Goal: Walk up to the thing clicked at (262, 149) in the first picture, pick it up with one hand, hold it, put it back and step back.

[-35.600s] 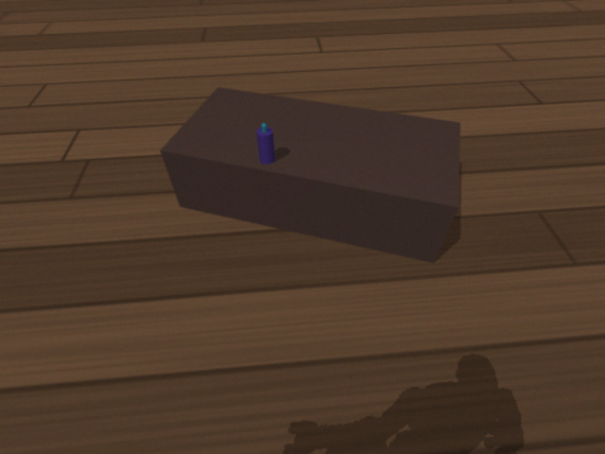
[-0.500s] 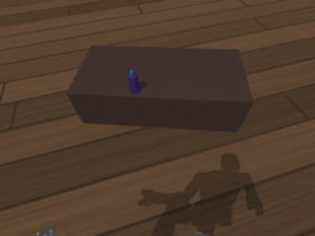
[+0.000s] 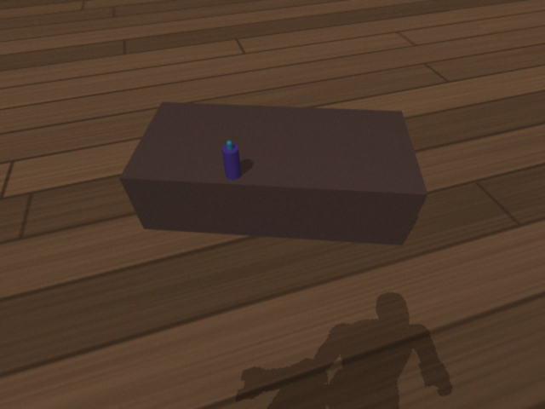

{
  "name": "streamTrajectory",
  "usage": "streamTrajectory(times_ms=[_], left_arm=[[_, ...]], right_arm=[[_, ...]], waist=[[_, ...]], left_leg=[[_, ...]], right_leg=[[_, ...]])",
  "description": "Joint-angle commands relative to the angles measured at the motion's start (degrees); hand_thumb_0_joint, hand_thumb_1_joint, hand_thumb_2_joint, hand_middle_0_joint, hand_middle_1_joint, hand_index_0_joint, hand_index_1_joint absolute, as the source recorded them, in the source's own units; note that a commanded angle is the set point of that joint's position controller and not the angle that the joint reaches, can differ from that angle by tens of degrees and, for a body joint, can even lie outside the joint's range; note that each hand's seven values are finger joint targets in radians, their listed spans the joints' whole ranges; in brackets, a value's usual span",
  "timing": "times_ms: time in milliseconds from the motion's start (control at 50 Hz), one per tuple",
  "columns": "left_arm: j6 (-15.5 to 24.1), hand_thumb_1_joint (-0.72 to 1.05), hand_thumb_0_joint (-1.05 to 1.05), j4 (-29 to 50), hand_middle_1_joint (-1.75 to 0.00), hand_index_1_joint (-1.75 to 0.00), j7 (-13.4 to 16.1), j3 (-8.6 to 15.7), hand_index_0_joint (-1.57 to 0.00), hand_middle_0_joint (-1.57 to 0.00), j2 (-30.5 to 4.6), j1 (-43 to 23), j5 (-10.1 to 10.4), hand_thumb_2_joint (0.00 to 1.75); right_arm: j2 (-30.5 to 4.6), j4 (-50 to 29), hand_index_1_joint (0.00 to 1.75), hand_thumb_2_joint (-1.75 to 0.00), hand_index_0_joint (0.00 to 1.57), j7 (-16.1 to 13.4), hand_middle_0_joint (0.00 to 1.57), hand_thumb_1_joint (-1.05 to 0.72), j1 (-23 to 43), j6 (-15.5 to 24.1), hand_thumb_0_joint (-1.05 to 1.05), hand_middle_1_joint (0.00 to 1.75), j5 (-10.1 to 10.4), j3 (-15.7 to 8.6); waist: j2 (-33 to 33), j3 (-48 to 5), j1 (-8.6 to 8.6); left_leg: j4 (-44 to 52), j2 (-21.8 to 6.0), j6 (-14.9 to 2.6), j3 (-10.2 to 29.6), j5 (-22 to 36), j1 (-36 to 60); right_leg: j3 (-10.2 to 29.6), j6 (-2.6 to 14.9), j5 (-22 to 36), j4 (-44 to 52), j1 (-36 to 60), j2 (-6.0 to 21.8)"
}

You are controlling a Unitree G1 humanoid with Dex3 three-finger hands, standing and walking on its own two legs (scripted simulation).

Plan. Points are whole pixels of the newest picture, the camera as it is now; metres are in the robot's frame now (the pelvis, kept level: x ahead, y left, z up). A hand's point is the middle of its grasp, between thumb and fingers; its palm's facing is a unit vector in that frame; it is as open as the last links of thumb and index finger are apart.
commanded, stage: step back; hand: left
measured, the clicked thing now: (231, 158) +1.03 +0.22 -0.35
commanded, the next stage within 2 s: stand in 0.48 s
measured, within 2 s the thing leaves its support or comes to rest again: neither
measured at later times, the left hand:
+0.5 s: hand out of the picture +0.16 +0.26 -0.14, palm faces +0.00 -0.93 -0.36, open 7.4 cm
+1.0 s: hand out of the picture +0.08 +0.25 -0.14, palm faces -0.03 -0.94 -0.33, open 7.4 cm
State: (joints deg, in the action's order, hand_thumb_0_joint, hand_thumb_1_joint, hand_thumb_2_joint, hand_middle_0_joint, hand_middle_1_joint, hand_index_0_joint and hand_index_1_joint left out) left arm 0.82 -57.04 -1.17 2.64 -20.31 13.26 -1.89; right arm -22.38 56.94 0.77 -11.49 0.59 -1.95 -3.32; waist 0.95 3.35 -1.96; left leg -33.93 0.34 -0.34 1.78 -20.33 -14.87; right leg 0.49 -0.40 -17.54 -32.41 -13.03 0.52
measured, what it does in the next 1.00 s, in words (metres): stands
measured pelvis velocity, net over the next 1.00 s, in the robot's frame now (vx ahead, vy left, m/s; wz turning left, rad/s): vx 0.00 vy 0.00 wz -0.02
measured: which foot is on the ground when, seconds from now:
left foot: down 0.00-1.00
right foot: down 0.00-1.00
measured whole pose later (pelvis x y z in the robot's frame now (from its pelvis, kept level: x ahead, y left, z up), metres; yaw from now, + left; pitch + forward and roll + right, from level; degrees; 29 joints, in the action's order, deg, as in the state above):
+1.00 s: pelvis +0.00 +0.00 +0.02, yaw -1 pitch -3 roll +0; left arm 0.6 -66.0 -0.6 0.3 -19.7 5.6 -0.4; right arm -19.7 65.4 0.6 -5.4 0.7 -0.8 -0.2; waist 0.2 3.2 0.1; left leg -18.1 -0.1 0.3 0.5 -9.3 -5.9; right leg 0.8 -0.6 -9.6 -18.1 -5.6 0.3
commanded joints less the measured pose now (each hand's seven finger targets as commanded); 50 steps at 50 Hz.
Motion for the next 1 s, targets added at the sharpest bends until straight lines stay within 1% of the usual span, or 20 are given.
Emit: streamTrajectory(times_ms=[0, 20, 40, 60, 80, 120, 140, 160, 200, 280, 340, 440, 460, 480, 560, 600, 680, 740, 800, 980], left_arm=[[1.01, 0.90, 0.00, 5.29, -0.30, -0.30, 0.79, 0.79, -0.20, -0.20, -8.95, -5.54, 1.43, 0.90], [0.66, 0.90, 0.00, 4.10, -0.30, -0.30, 1.26, 1.95, -0.20, -0.20, -12.25, -5.31, 1.48, 0.90], [0.95, 0.90, 0.00, 3.66, -0.30, -0.30, 1.27, 1.89, -0.20, -0.20, -12.77, -4.66, 1.20, 0.90], [1.20, 0.90, 0.00, 3.55, -0.30, -0.30, 1.16, 1.73, -0.20, -0.20, -12.08, -5.09, 1.10, 0.90], [1.55, 0.90, 0.00, 2.72, -0.30, -0.30, 1.23, 1.59, -0.20, -0.20, -11.26, -4.78, 1.15, 0.90], [2.36, 0.90, 0.00, 1.16, -0.30, -0.30, 1.63, 2.04, -0.20, -0.20, -12.44, -2.94, 1.13, 0.90], [2.50, 0.90, 0.00, 0.70, -0.30, -0.30, 1.77, 2.14, -0.20, -0.20, -13.66, -2.97, 1.26, 0.90], [2.51, 0.90, 0.00, 1.24, -0.30, -0.30, 1.64, 2.32, -0.20, -0.20, -15.02, -4.83, 1.13, 0.90], [2.34, 0.90, 0.00, 1.52, -0.30, -0.30, 1.78, 2.00, -0.20, -0.20, -14.74, -6.48, 1.38, 0.90], [2.11, 0.90, 0.00, 1.24, -0.30, -0.30, 2.14, 1.64, -0.20, -0.20, -13.73, -8.66, 1.39, 0.90], [1.79, 0.90, 0.00, 0.74, -0.30, -0.30, 2.29, 1.60, -0.20, -0.20, -13.50, -9.22, 1.34, 0.90], [1.55, 0.90, 0.00, 0.92, -0.30, -0.30, 2.36, 1.53, -0.20, -0.20, -13.28, -10.68, 1.30, 0.90], [1.18, 0.90, 0.00, -0.50, -0.30, -0.30, 2.30, 0.53, -0.20, -0.20, -11.34, -10.99, 2.05, 0.90], [0.93, 0.90, 0.00, -0.49, -0.30, -0.30, 2.26, 0.45, -0.20, -0.20, -11.28, -11.15, 2.23, 0.90], [0.90, 0.90, 0.00, -1.56, -0.30, -0.30, 2.29, 0.34, -0.20, -0.20, -11.50, -12.11, 1.77, 0.90], [0.86, 0.90, 0.00, -2.20, -0.30, -0.30, 2.19, 0.18, -0.20, -0.20, -11.30, -12.15, 1.82, 0.90], [1.23, 0.90, 0.00, -3.32, -0.30, -0.30, 1.99, 0.05, -0.20, -0.20, -11.50, -12.65, 1.69, 0.90], [1.23, 0.90, 0.00, -4.15, -0.30, -0.30, 1.82, -0.16, -0.20, -0.20, -11.24, -12.54, 1.62, 0.90], [1.28, 0.90, 0.00, -4.60, -0.30, -0.30, 1.74, -0.17, -0.20, -0.20, -11.31, -12.20, 1.40, 0.90], [1.18, 0.90, 0.00, -5.40, -0.30, -0.30, 1.33, -0.30, -0.20, -0.20, -11.82, -10.71, 1.15, 0.90]], right_arm=[[-12.44, -2.73, 0.30, -0.90, 0.20, -1.42, 0.20, -0.90, 0.83, 2.64, 0.00, 0.30, -0.56, -3.25], [-15.03, -3.31, 0.30, -0.90, 0.20, -1.16, 0.20, -0.90, 2.93, 2.56, 0.00, 0.30, -0.02, -3.64], [-14.23, -3.61, 0.30, -0.90, 0.20, -1.04, 0.20, -0.90, 5.16, 2.52, 0.00, 0.30, -0.12, -3.40], [-12.85, -3.59, 0.30, -0.90, 0.20, -0.99, 0.20, -0.90, 5.70, 2.56, 0.00, 0.30, -0.19, -2.71], [-12.45, -3.29, 0.30, -0.90, 0.20, -1.06, 0.20, -0.90, 6.50, 2.51, 0.00, 0.30, -0.16, -2.49], [-10.84, -3.03, 0.30, -0.90, 0.20, -1.08, 0.20, -0.90, 7.48, 2.27, 0.00, 0.30, 0.68, -1.94], [-9.54, -2.85, 0.30, -0.90, 0.20, -1.14, 0.20, -0.90, 6.84, 2.06, 0.00, 0.30, 1.10, -1.71], [-9.29, -2.67, 0.30, -0.90, 0.20, -1.26, 0.20, -0.90, 5.36, 1.94, 0.00, 0.30, 1.24, -1.72], [-9.66, -1.60, 0.30, -0.90, 0.20, -1.45, 0.20, -0.90, 5.83, 1.86, 0.00, 0.30, 0.76, -1.86], [-9.67, -0.46, 0.30, -0.90, 0.20, -1.49, 0.20, -0.90, 6.11, 1.99, 0.00, 0.30, 0.87, -1.79], [-9.89, -0.15, 0.30, -0.90, 0.20, -1.55, 0.20, -0.90, 7.09, 1.85, 0.00, 0.30, 1.09, -1.95], [-9.93, 0.35, 0.30, -0.90, 0.20, -1.72, 0.20, -0.90, 7.94, 1.58, 0.00, 0.30, 1.01, -1.99], [-9.86, 0.37, 0.30, -0.90, 0.20, -1.73, 0.20, -0.90, 8.79, 1.72, 0.00, 0.30, 1.67, -0.91], [-9.99, 0.25, 0.30, -0.90, 0.20, -1.66, 0.20, -0.90, 9.54, 1.71, 0.00, 0.30, 1.74, -0.82], [-9.83, 1.47, 0.30, -0.90, 0.20, -1.75, 0.20, -0.90, 9.67, 1.65, 0.00, 0.30, 1.84, -0.38], [-9.34, 1.67, 0.30, -0.90, 0.20, -1.66, 0.20, -0.90, 11.07, 1.61, 0.00, 0.30, 1.87, -0.12], [-9.04, 2.49, 0.30, -0.90, 0.20, -1.44, 0.20, -0.90, 11.16, 1.48, 0.00, 0.30, 1.86, 0.34], [-9.40, 3.25, 0.30, -0.90, 0.20, -1.25, 0.20, -0.90, 11.80, 1.49, 0.00, 0.30, 1.84, 0.43], [-9.52, 3.67, 0.30, -0.90, 0.20, -1.17, 0.20, -0.90, 11.52, 1.56, 0.00, 0.30, 1.75, 0.46], [-9.74, 5.23, 0.30, -0.90, 0.20, -0.64, 0.20, -0.90, 9.13, 1.30, 0.00, 0.30, 1.13, 0.46]], waist=[[5.83, -3.81, 2.38], [5.30, -2.23, 1.72], [4.03, -1.60, 0.85], [4.14, -1.27, 0.48], [5.80, -1.54, 0.13], [6.17, -4.75, -0.71], [3.65, -6.80, -0.16], [0.98, -6.60, 1.02], [-0.16, -5.67, 1.09], [-2.07, -7.27, 1.28], [-1.57, -7.23, 1.09], [-0.63, -8.17, 1.21], [0.14, -7.05, 1.77], [0.65, -6.34, 1.61], [0.11, -8.29, 2.19], [0.31, -7.99, 1.89], [-0.68, -7.41, 2.24], [0.03, -5.79, 2.06], [-0.28, -5.84, 2.07], [-0.66, -1.08, 2.12]], left_leg=[[18.80, -13.70, -5.52, 19.97, -0.59, 10.40], [19.29, -18.10, -10.26, 22.36, -5.74, 2.88], [17.97, -17.60, -10.61, 20.31, -2.67, 1.03], [16.13, -14.93, -8.83, 16.22, 3.91, 2.33], [14.18, -13.23, -7.03, 13.05, 10.38, 2.58], [7.85, -8.76, -3.21, 6.28, 25.29, 1.82], [6.38, -6.49, -1.94, 4.41, 23.48, 1.48], [5.88, -4.48, -1.31, 2.49, 18.68, 1.39], [5.52, -4.58, -1.58, 2.34, 17.63, 2.42], [5.36, -6.05, -2.86, 2.69, 27.19, 4.30], [5.11, -6.36, -3.39, 2.86, 29.37, 5.47], [5.29, -6.47, -3.20, 2.38, 30.63, 6.29], [8.78, -7.87, -2.88, 4.91, 35.65, 7.42], [9.72, -7.91, -2.73, 4.74, 35.30, 8.01], [11.36, -7.84, -1.57, 3.73, 37.11, 12.02], [13.12, -7.67, -1.31, 3.57, 32.60, 12.62], [15.39, -7.35, -1.04, 2.92, 27.77, 11.52], [17.36, -7.27, -0.83, 3.35, 21.45, 10.38], [17.99, -7.48, -0.77, 3.40, 19.33, 10.85], [20.94, -6.72, -0.60, 4.69, 2.34, 5.12]], right_leg=[[1.98, 1.63, -0.79, -4.34, -12.18, 0.45], [0.95, 1.50, -9.75, -7.10, -7.05, 0.78], [1.67, 1.85, -9.66, -6.37, -4.33, 1.38], [1.79, 2.22, -8.33, -3.44, -4.11, 1.35], [1.21, 2.31, -3.14, 2.30, -1.58, 1.47], [3.00, 2.34, 12.69, 8.28, 6.78, 2.95], [5.64, 3.40, 16.71, 7.32, 8.53, 4.59], [7.10, 4.38, 17.47, 6.20, 8.42, 6.38], [7.69, 5.06, 17.94, 5.71, 6.95, 7.43], [4.79, 4.11, 23.84, 3.84, 8.08, 6.10], [3.50, 3.69, 23.99, 2.79, 7.36, 5.32], [3.36, 3.85, 23.79, 1.93, 7.74, 5.34], [4.61, 2.46, 27.63, 4.85, 7.29, 5.70], [4.52, 1.88, 26.84, 6.21, 7.56, 5.57], [3.94, 1.72, 28.62, 8.85, 9.83, 5.75], [4.15, 1.50, 25.56, 11.17, 10.06, 5.94], [4.68, 1.23, 23.95, 13.75, 11.28, 6.45], [4.81, 1.05, 18.56, 15.77, 10.09, 6.48], [4.87, 1.11, 16.49, 16.57, 9.37, 6.61], [5.79, 1.20, -0.22, 19.36, 3.59, 5.99]])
